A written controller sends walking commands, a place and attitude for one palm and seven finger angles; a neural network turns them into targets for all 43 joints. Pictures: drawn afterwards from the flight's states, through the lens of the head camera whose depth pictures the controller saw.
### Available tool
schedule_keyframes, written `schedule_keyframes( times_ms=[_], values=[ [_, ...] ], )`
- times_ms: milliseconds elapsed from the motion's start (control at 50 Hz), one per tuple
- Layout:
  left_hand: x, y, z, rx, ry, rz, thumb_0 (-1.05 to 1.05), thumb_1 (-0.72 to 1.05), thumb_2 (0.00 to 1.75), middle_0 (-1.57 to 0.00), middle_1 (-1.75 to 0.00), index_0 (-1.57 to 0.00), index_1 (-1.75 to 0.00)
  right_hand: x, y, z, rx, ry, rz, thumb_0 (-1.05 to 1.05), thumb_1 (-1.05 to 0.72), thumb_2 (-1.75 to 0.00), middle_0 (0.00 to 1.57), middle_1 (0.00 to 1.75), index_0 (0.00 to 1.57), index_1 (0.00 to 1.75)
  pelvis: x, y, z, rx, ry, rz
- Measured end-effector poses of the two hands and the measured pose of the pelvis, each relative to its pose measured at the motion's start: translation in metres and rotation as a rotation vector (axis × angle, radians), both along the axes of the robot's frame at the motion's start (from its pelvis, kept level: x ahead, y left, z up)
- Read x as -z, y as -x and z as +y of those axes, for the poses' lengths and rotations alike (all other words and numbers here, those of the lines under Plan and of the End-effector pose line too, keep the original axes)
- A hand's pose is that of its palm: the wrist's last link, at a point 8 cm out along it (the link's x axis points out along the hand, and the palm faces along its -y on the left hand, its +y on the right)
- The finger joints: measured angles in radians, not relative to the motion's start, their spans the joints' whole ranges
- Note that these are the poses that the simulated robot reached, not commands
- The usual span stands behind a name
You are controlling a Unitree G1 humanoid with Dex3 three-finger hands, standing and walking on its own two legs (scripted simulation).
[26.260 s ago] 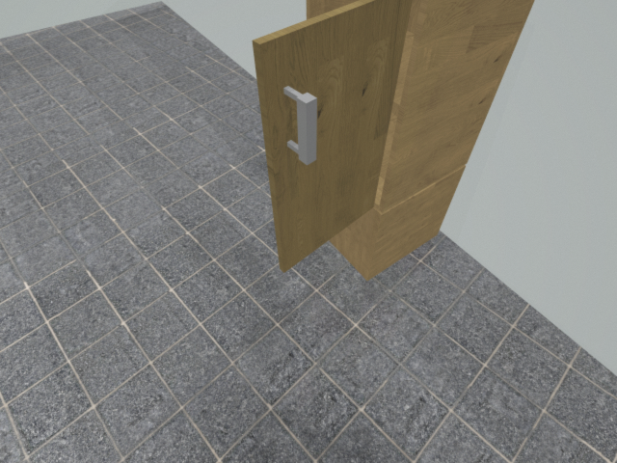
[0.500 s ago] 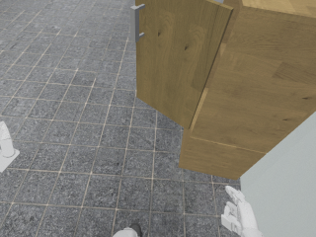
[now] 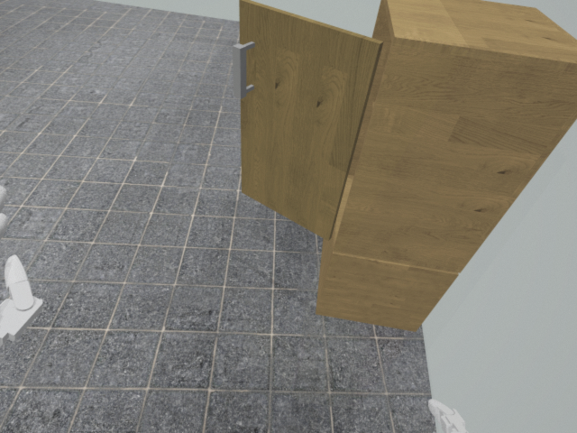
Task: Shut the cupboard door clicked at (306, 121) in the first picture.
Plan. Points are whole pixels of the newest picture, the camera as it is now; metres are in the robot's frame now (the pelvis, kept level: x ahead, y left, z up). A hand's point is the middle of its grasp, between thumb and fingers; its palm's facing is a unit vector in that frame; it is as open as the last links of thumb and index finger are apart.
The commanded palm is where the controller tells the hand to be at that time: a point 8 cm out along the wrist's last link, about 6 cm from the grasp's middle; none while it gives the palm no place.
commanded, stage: stop stepping back and stand still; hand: left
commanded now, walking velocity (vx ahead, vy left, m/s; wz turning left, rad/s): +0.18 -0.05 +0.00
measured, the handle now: (245, 69) +0.90 +0.14 +0.10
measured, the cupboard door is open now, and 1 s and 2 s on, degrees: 64 64 64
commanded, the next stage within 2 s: let the arm hang, fingers relaxed in 0.50 s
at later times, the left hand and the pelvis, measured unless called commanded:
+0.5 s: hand (12, 298) +0.21 +0.28 +0.17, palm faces +0.46 -0.79 -0.40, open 7.4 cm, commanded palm +0.14 +0.32 +0.18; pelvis +0.00 +0.02 +0.00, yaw +0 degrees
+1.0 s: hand out of the picture -0.01 +0.19 -0.18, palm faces +0.06 -0.98 -0.17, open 7.0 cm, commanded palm none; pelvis -0.01 +0.00 +0.00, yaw +3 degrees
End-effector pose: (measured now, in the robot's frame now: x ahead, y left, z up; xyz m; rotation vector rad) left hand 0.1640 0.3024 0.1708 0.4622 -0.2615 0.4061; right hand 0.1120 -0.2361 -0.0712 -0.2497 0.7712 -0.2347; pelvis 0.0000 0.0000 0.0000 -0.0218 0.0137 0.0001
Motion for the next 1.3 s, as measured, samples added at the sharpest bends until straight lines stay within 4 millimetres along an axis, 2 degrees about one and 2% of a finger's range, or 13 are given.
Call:
schedule_keyframes(
  times_ms=[100, 220, 360, 480, 600, 660, 740, 820, 880, 1000, 1100, 1200, 1300],
  values=[
    [-0.018, 0.016, -0.013, 0.058, -0.09, 0.0, 0.02, 0.89, 0.9, -0.21, -0.3, -0.21, -0.3, 0.006, 0.0, 0.014, -0.04, -0.067, -0.029, 0.01, -0.91, -0.9, 0.2, 0.3, 0.2, 0.3, 0.001, 0.013, -0.003, -0.007, 0.005, -0.004],
    [-0.013, 0.035, 0.006, -0.041, -0.059, -0.01, 0.01, 0.89, 0.9, -0.21, -0.3, -0.21, -0.3, 0.017, -0.003, 0.01, -0.042, -0.061, -0.006, 0.01, -0.9, -0.9, 0.2, 0.3, 0.2, 0.3, 0.006, 0.008, 0.004, 0.002, 0.015, -0.023],
    [0.01, 0.021, 0.031, -0.109, 0.047, -0.024, 0.01, 0.89, 0.9, -0.21, -0.3, -0.21, -0.3, 0.013, -0.017, 0.011, -0.042, 0.002, -0.004, 0.01, -0.91, -0.9, 0.2, 0.3, 0.2, 0.3, 0.01, 0.003, 0.02, -0.014, -0.006, -0.042],
    [-0.007, 0.003, 0.018, -0.029, -0.034, -0.028, 0.02, 0.89, 0.9, -0.21, -0.3, -0.2, -0.3, -0.001, -0.033, 0.026, -0.072, -0.029, -0.064, 0.01, -0.91, -0.9, 0.2, 0.3, 0.2, 0.3, 0.003, 0.001, 0.016, -0.007, -0.016, -0.006],
    [-0.013, -0.001, 0.008, 0.01, -0.086, 0.03, 0.02, 0.89, 0.9, -0.21, -0.3, -0.21, -0.3, 0.002, -0.044, 0.028, -0.079, -0.074, -0.052, 0.01, -0.91, -0.9, 0.2, 0.3, 0.2, 0.3, 0.001, -0.006, 0.01, -0.007, -0.005, 0.014],
    [0.037, -0.013, 0.011, 0.014, -0.037, 0.244, 0.01, 0.9, 0.9, -0.2, -0.3, -0.2, -0.3, 0.018, -0.048, 0.021, -0.132, -0.1, -0.022, 0.01, -0.91, -0.9, 0.2, 0.3, 0.2, 0.3, 0.005, -0.003, 0.012, -0.018, -0.001, 0.015],
    [0.161, -0.005, 0.002, -0.022, 0.175, 0.723, 0.0, 0.9, 0.9, -0.2, -0.3, -0.2, -0.29, 0.042, -0.04, 0.003, -0.129, -0.086, 0.074, 0.01, -0.91, -0.9, 0.2, 0.3, 0.2, 0.3, 0.012, 0.004, 0.015, -0.028, -0.005, 0.002],
    [0.264, 0.048, -0.039, -0.013, 0.372, 1.124, 0.01, 0.91, 0.9, -0.2, -0.3, -0.19, -0.29, 0.048, -0.008, -0.012, -0.084, -0.047, 0.188, 0.01, -0.91, -0.9, 0.2, 0.3, 0.2, 0.3, 0.014, 0.008, 0.011, -0.034, -0.015, -0.02],
    [0.309, 0.101, -0.076, 0.002, 0.504, 1.354, 0.01, 0.91, 0.9, -0.2, -0.3, -0.2, -0.29, 0.049, 0.027, -0.018, -0.048, -0.023, 0.312, 0.0, -0.91, -0.9, 0.2, 0.3, 0.2, 0.3, 0.011, 0.009, 0.008, -0.036, -0.013, -0.028],
    [0.326, 0.179, -0.068, -0.152, 0.592, 1.543, -0.01, 1.0, 0.89, -0.21, -0.3, -0.2, -0.3, 0.054, 0.097, -0.015, 0.004, -0.025, 0.563, 0.0, -0.91, -0.9, 0.2, 0.3, 0.2, 0.3, 0.004, 0.01, 0.002, -0.046, 0.0, -0.024],
    [0.318, 0.227, -0.06, -0.23, 0.59, 1.674, 0.0, 0.96, 0.9, -0.2, -0.3, -0.2, -0.29, 0.062, 0.131, -0.001, 0.046, -0.076, 0.656, 0.0, -0.91, -0.9, 0.2, 0.3, 0.2, 0.3, 0.001, 0.01, 0.005, -0.038, 0.002, -0.032],
    [0.31, 0.248, -0.057, -0.271, 0.582, 1.725, 0.0, 0.93, 0.9, -0.2, -0.3, -0.2, -0.29, 0.07, 0.144, 0.015, 0.064, -0.129, 0.678, 0.0, -0.91, -0.9, 0.2, 0.3, 0.2, 0.3, -0.001, 0.01, 0.008, -0.03, -0.001, -0.039],
    [0.31, 0.243, -0.061, -0.263, 0.585, 1.707, 0.01, 0.92, 0.9, -0.2, -0.3, -0.2, -0.29, 0.075, 0.142, 0.029, 0.065, -0.165, 0.662, 0.0, -0.91, -0.9, 0.2, 0.3, 0.2, 0.3, -0.001, 0.01, 0.011, -0.024, -0.007, -0.042]
  ],
)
